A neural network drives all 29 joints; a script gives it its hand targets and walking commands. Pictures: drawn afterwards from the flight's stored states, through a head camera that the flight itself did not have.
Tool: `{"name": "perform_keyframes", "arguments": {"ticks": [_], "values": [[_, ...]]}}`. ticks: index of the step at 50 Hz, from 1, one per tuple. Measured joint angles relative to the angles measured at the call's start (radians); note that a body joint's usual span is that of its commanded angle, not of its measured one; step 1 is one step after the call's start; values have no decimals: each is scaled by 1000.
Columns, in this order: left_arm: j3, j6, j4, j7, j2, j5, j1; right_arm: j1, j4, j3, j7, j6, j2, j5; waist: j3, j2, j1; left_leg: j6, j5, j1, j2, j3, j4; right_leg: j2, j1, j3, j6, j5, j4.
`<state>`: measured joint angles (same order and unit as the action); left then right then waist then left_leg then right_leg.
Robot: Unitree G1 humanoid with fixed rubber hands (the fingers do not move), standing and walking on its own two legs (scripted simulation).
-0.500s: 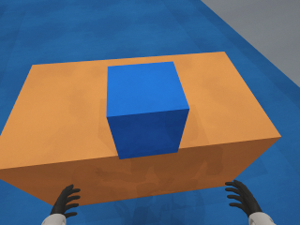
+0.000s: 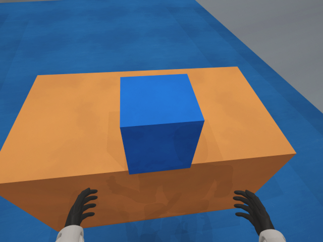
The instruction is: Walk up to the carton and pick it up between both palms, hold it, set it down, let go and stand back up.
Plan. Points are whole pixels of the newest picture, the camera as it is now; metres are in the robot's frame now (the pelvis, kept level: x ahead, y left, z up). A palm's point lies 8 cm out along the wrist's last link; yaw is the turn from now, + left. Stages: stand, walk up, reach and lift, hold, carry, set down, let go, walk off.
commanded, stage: reach and lift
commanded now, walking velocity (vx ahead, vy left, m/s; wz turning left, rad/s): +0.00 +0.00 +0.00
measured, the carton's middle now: (157, 125) +0.47 +0.02 -0.01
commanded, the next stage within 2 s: none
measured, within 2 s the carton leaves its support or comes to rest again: neither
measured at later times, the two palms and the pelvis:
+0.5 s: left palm (80, 209) +0.22 +0.21 -0.02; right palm (261, 205) +0.21 -0.23 -0.01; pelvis +0.03 +0.00 +0.00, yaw +0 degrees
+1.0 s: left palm (83, 183) +0.27 +0.20 +0.01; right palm (254, 182) +0.26 -0.22 +0.01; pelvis +0.03 +0.00 +0.00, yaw +0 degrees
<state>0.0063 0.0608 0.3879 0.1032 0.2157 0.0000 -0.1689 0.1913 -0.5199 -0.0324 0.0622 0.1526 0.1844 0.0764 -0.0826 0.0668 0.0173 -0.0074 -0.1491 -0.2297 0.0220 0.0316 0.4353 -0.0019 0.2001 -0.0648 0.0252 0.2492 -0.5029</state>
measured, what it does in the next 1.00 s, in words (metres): stands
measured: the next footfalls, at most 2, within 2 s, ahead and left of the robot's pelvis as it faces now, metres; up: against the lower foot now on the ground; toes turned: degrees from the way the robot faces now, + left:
none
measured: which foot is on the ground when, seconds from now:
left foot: down 0.00-1.00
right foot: down 0.00-1.00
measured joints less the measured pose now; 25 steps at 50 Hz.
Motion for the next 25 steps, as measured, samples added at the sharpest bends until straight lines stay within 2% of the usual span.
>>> {"name": "perform_keyframes", "arguments": {"ticks": [5,11,25], "values": [[-1,-63,-9,5,-13,0,0,0,15,0,1,25,0,33,2,0,0,-2,0,3,0,0,-19,0,0,0,1,1,13],[-1,-169,-18,5,-19,1,-8,0,54,0,1,100,0,82,3,0,0,-4,0,3,-1,0,-38,1,0,0,3,2,33],[-28,-379,-45,-1,-18,23,-98,30,45,20,1,247,0,190,18,0,-2,-4,-6,3,-1,0,-46,1,-7,0,3,1,53]]}}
